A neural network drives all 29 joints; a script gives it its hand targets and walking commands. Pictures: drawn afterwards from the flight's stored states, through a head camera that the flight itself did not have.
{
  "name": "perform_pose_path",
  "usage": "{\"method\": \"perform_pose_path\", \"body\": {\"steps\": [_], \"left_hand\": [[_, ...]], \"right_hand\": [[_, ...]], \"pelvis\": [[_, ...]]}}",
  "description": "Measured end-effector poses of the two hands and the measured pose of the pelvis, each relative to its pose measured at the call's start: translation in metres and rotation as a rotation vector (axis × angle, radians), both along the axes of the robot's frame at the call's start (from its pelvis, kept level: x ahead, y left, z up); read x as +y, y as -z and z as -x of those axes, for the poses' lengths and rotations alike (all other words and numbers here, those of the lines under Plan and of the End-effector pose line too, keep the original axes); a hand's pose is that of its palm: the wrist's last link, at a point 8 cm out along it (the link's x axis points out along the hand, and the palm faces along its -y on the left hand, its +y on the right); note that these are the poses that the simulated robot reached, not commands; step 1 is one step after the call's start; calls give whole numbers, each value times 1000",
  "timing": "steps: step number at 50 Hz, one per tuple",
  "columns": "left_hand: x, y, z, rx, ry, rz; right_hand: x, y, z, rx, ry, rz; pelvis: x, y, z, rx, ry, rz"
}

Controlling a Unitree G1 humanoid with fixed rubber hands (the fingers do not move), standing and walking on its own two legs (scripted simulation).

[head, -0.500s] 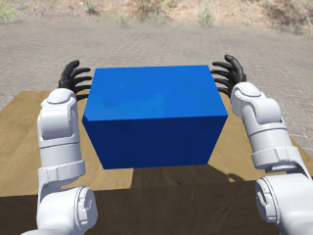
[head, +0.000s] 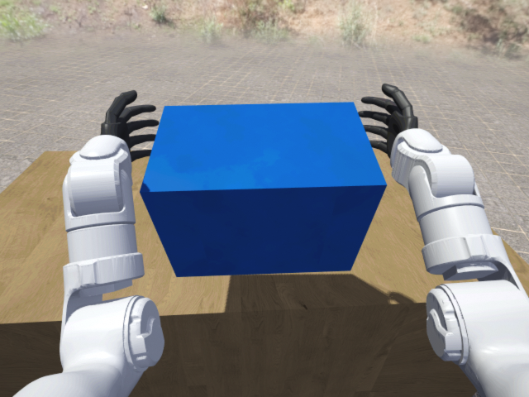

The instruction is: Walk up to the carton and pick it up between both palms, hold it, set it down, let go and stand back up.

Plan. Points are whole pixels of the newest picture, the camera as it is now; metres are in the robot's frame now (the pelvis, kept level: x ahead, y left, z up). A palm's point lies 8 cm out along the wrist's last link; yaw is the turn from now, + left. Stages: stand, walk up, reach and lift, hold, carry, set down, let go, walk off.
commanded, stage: hold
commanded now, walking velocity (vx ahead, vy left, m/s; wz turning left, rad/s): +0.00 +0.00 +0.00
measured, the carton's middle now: (262, 192) +0.40 +0.00 +0.18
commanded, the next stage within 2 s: none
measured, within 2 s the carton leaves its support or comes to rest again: neither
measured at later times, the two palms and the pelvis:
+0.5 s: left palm (123, 153) +0.36 +0.20 +0.27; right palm (402, 144) +0.36 -0.19 +0.29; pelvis +0.01 +0.00 +0.00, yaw +0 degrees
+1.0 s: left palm (115, 147) +0.36 +0.20 +0.28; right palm (399, 136) +0.36 -0.18 +0.30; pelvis +0.00 +0.00 +0.00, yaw +0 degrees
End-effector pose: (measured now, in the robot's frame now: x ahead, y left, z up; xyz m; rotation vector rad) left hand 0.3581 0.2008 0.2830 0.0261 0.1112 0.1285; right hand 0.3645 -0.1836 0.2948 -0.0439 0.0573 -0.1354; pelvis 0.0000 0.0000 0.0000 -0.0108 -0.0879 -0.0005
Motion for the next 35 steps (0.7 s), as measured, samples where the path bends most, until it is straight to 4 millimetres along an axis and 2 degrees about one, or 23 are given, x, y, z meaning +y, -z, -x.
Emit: {"method": "perform_pose_path", "body": {"steps": [10,18,26,35], "left_hand": [[5,5,-3,-2,-3,5],[0,12,-4,4,5,1],[-5,11,-1,-9,1,-3],[1,8,6,-9,-15,8]], "right_hand": [[5,0,-3,-1,-8,9],[1,8,-3,8,4,5],[-4,9,1,-9,5,-3],[2,5,5,-13,-6,2]], "pelvis": [[1,0,-6,-3,-3,1],[2,0,-8,-7,-4,3],[3,0,-8,-11,5,2],[0,0,-5,-17,2,1]]}}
